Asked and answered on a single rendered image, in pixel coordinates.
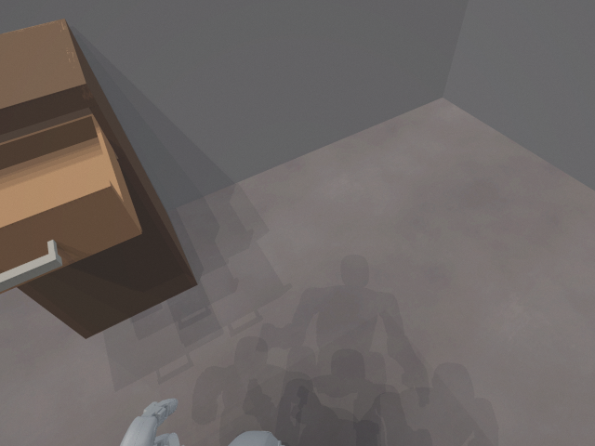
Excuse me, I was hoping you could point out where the handle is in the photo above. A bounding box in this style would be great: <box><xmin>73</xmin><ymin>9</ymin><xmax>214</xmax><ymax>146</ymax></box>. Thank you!
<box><xmin>0</xmin><ymin>240</ymin><xmax>62</xmax><ymax>292</ymax></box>

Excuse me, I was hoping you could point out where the cabinet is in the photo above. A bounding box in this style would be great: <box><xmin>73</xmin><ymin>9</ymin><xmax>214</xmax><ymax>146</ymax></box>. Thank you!
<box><xmin>0</xmin><ymin>19</ymin><xmax>198</xmax><ymax>339</ymax></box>

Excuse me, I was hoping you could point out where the drawer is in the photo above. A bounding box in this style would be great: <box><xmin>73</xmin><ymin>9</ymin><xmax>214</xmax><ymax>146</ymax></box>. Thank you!
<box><xmin>0</xmin><ymin>113</ymin><xmax>142</xmax><ymax>294</ymax></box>

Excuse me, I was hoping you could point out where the left robot hand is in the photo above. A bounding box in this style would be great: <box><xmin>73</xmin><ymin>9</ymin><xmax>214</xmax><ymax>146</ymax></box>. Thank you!
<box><xmin>120</xmin><ymin>399</ymin><xmax>184</xmax><ymax>446</ymax></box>

